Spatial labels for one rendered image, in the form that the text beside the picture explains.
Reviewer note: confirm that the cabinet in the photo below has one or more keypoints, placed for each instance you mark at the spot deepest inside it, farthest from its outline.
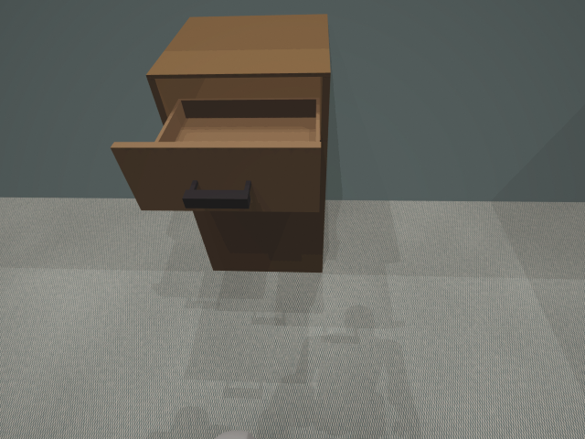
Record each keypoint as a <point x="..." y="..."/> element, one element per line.
<point x="226" y="57"/>

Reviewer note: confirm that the drawer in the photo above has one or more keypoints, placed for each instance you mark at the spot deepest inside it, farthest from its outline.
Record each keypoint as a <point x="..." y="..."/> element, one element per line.
<point x="221" y="143"/>

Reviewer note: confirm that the handle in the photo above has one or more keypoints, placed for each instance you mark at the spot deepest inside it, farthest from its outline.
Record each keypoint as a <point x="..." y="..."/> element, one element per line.
<point x="217" y="199"/>

